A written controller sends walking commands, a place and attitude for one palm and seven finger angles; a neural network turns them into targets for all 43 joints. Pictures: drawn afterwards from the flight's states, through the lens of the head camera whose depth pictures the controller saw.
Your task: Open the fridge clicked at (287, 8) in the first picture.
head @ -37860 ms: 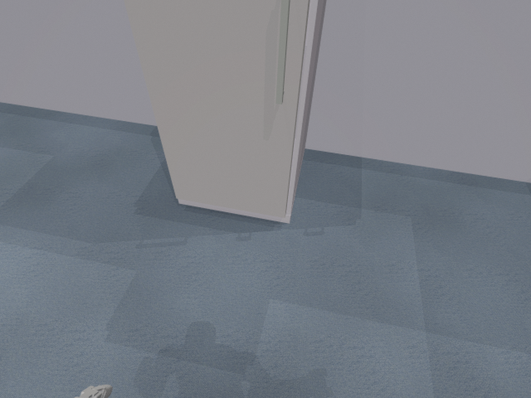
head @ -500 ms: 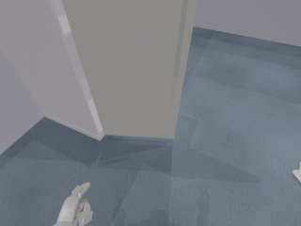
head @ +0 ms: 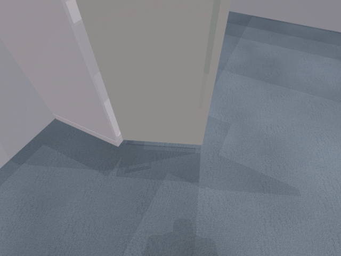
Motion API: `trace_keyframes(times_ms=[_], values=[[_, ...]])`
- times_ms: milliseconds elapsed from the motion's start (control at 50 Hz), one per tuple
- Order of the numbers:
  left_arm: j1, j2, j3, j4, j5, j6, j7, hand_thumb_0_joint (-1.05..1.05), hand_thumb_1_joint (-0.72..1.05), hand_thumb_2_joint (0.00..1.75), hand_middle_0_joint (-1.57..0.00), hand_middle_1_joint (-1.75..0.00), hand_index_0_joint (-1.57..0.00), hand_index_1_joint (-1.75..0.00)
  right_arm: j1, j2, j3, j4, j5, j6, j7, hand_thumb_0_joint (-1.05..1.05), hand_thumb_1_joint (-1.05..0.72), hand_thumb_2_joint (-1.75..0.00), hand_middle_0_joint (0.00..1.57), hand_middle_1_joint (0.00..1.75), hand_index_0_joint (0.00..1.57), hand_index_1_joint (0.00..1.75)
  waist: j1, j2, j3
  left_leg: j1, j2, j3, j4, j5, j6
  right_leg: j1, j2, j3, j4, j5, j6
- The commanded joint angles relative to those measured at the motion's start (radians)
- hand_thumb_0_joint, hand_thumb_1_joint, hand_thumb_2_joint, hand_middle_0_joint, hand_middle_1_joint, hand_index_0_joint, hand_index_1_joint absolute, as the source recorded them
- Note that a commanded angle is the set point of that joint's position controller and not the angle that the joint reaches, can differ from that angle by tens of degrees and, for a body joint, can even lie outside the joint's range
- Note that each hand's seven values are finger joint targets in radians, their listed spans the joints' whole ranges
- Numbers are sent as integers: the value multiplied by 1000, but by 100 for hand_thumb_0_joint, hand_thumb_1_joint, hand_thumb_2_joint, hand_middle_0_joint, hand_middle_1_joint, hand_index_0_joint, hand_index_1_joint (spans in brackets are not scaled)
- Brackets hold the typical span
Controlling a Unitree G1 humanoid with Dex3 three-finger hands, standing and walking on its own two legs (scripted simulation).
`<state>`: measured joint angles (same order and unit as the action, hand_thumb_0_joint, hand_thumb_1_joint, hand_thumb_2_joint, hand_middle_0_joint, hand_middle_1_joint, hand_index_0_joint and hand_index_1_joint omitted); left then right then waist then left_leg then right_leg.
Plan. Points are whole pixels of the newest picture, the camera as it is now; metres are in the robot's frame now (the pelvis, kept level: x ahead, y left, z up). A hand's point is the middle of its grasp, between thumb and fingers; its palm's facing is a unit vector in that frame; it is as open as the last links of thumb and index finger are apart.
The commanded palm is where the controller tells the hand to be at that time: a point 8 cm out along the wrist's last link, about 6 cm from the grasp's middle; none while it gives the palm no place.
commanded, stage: let the arm hang, fingers relaxed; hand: right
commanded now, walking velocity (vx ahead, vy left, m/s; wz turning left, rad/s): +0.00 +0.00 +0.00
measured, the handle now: (213, 23) +0.81 -0.09 +0.13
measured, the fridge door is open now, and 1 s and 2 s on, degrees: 69 69 69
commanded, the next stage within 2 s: look to check the result in 0.58 s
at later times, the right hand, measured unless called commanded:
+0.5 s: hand out of the picture +0.07 -0.18 -0.17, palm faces -0.06 +0.98 -0.20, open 7.3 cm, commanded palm none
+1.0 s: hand out of the picture +0.04 -0.18 -0.17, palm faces -0.05 +0.98 -0.19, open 7.4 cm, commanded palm none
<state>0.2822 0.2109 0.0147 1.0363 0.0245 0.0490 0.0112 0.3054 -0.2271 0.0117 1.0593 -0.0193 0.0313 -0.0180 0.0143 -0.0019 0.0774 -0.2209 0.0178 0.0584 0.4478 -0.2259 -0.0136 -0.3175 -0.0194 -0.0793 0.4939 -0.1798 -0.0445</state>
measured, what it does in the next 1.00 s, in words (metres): stands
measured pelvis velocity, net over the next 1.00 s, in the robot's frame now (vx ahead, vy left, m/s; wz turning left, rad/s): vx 0.04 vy -0.01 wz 0.03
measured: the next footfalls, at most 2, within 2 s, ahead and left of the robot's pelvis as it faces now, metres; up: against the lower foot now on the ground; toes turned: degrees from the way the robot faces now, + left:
none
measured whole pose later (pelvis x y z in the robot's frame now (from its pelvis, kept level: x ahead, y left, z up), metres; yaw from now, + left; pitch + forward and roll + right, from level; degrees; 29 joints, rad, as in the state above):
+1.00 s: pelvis +0.04 -0.01 +0.01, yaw +2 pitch -1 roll +0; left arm 0.22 0.16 0.01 1.15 0.02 0.01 0.03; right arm 0.24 -0.17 0.01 1.16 -0.02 0.00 -0.03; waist 0.01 0.00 0.06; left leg -0.11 0.04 0.02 0.37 -0.23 -0.04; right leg -0.19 0.01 -0.12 0.39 -0.19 -0.05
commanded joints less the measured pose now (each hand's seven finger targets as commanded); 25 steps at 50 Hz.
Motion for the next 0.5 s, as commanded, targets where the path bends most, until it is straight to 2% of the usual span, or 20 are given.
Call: trace_keyframes(times_ms=[0, 20, 80, 100, 120, 160, 220, 240, 320, 340, 420, 480], values=[[-7, 120, 31, -37, -3, -35, 11, 0, 90, 90, -20, -30, -20, -30, -24, -96, -20, -28, 0, -39, -8, 0, -90, -90, 20, 30, 20, 30, 5, 1, -61, -51, 75, -106, -126, -85, 55, 85, -104, 135, -160, -135, 5], [1, 125, 33, -29, -6, -38, 11, 0, 90, 90, -20, -30, -20, -30, -18, -104, -21, -18, -1, -42, -9, 0, -90, -90, 20, 30, 20, 30, 1, 12, -82, -30, 76, -108, -124, -58, 56, 94, -106, 134, -156, -104, 3], [-5, 111, 28, -4, -5, -40, 11, 0, 90, 90, -20, -30, -20, -30, -20, -92, -17, 8, 0, -41, -12, 0, -90, -90, 20, 30, 20, 30, 1, 35, -57, -36, 79, -107, -128, -50, 50, 100, -108, 127, -170, -90, 5], [-10, 108, 28, 5, -4, -39, 11, 0, 90, 90, -20, -30, -20, -30, -23, -86, -15, 15, 0, -39, -13, 0, -90, -90, 20, 30, 20, 30, 0, 26, -38, -48, 77, -109, -132, -66, 49, 97, -109, 128, -179, -106, 5], [-3, 111, 28, 10, -7, -41, 10, 0, 90, 90, -20, -30, -20, -30, -14, -93, -16, 21, -1, -43, -14, 0, -90, -90, 20, 30, 20, 30, -2, 35, -59, -33, 79, -109, -131, -42, 49, 108, -106, 124, -170, -76, 5], [-13, 95, 24, 24, -4, -41, 10, 0, 90, 90, -20, -30, -20, -30, -25, -83, -14, 28, -1, -40, -15, 0, -90, -90, 20, 30, 20, 30, -1, 29, -31, -45, 79, -107, -130, -48, 45, 106, -108, 123, -185, -82, 7], [-17, 94, 24, 34, -5, -43, 9, 0, 90, 90, -20, -30, -20, -30, -20, -81, -15, 38, -3, -41, -17, 0, -90, -90, 20, 30, 20, 30, -6, 11, -39, -32, 77, -103, -126, -30, 41, 110, -109, 120, -192, -75, 6], [-24, 83, 21, 39, -4, -43, 9, 0, 90, 90, -20, -30, -20, -30, -29, -78, -15, 38, -3, -40, -17, 0, -90, -90, 20, 30, 20, 30, -4, 18, -21, -36, 79, -104, -128, -32, 40, 101, -108, 118, -199, -77, 8], [-22, 81, 20, 52, -6, -50, 10, 0, 90, 90, -20, -30, -20, -30, -33, -74, -17, 41, -4, -47, -19, 0, -90, -90, 20, 30, 20, 30, -6, 29, -57, -8, 85, -104, -124, 37, 35, 141, -109, 109, -181, 29, 7], [-33, 76, 18, 57, -5, -50, 10, 0, 90, 90, -20, -30, -20, -30, -42, -68, -16, 42, -3, -45, -20, 0, -90, -90, 20, 30, 20, 30, -4, 19, -38, -19, 88, -103, -127, 28, 34, 141, -107, 106, -188, 23, 9], [-31, 75, 17, 62, -6, -52, 11, 0, 90, 90, -20, -30, -20, -30, -42, -69, -20, 41, -3, -47, -20, 0, -90, -90, 20, 30, 20, 30, -5, 0, -47, -1, 87, -104, -130, 56, 33, 156, -106, 103, -183, 59, 10], [-39, 69, 15, 69, -4, -51, 13, 0, 90, 90, -20, -30, -20, -30, -52, -63, -18, 44, -1, -45, -19, 0, -90, -90, 20, 30, 20, 30, -4, -32, -22, -5, 88, -106, -138, 49, 35, 152, -105, 101, -195, 46, 12]])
